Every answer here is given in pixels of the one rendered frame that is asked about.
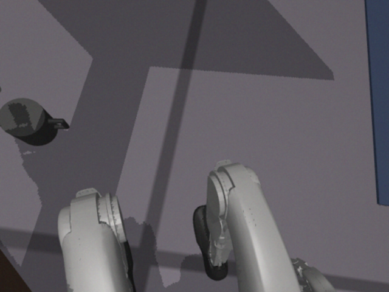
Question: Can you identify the right robot hand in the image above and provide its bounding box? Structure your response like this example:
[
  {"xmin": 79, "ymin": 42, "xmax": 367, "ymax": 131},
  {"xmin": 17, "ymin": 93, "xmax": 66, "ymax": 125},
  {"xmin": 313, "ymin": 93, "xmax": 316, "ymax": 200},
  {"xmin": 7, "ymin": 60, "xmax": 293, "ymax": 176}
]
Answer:
[{"xmin": 291, "ymin": 258, "xmax": 336, "ymax": 292}]

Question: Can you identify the right robot foot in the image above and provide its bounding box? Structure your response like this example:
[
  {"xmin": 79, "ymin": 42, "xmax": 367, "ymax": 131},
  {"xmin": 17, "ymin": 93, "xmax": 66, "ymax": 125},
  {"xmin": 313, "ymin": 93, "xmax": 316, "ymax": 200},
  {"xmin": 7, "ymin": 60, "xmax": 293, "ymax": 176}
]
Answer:
[{"xmin": 193, "ymin": 205, "xmax": 228, "ymax": 281}]

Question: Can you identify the left robot foot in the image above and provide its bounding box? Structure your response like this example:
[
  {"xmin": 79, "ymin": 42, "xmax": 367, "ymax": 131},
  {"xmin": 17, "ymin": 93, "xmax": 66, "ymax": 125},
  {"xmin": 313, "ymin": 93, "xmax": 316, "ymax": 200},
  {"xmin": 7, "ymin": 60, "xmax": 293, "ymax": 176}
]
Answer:
[{"xmin": 123, "ymin": 241, "xmax": 136, "ymax": 292}]

